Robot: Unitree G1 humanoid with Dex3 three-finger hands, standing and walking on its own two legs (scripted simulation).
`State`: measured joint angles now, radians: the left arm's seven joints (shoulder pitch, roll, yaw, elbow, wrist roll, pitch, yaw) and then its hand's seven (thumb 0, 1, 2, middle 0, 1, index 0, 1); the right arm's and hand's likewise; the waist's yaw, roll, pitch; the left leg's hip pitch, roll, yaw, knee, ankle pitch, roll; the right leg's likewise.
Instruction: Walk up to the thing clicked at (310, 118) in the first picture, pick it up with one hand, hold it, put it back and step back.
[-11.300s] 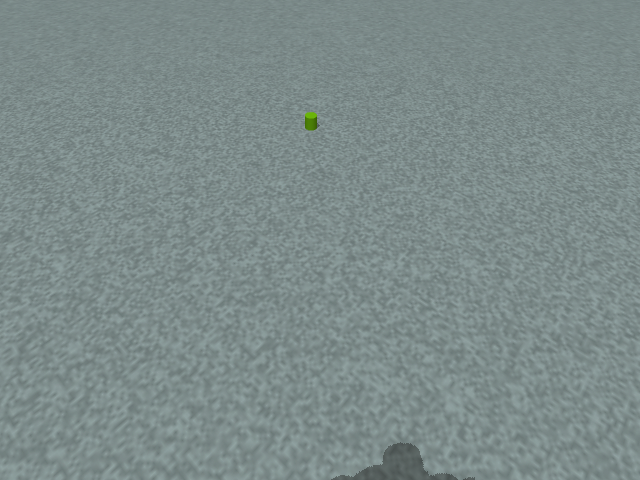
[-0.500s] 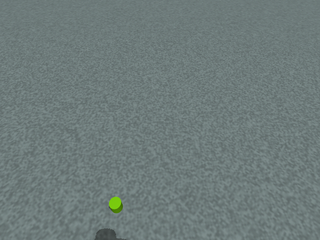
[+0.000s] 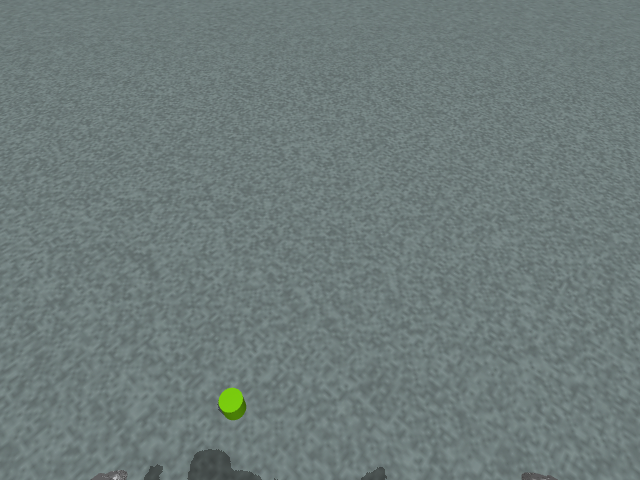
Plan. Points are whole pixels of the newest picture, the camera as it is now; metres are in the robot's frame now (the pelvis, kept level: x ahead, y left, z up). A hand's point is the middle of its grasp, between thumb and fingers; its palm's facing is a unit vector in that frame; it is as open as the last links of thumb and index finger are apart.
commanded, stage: walk up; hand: left
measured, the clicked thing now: (232, 404) +0.45 +0.25 -0.74
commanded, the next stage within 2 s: stand in 1.24 s
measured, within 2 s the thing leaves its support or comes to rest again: neither
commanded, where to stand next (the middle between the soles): +0.07 +0.00 m, yaw +1 degrees
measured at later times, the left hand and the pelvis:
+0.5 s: hand out of the picture +0.04 +0.24 -0.15, palm faces +0.00 -0.94 -0.35, open 7.4 cm; pelvis -0.02 -0.01 +0.00, yaw +0 degrees
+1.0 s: hand out of the picture +0.07 +0.24 -0.15, palm faces -0.01 -0.94 -0.35, open 7.4 cm; pelvis -0.02 -0.01 +0.00, yaw +0 degrees
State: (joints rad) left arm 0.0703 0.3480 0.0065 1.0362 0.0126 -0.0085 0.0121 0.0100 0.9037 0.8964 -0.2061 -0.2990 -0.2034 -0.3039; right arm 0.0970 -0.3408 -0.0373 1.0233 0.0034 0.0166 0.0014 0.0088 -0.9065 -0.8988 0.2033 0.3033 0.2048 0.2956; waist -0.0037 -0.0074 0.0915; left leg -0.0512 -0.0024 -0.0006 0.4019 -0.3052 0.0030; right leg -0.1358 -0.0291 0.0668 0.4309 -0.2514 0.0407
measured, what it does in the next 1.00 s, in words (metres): stands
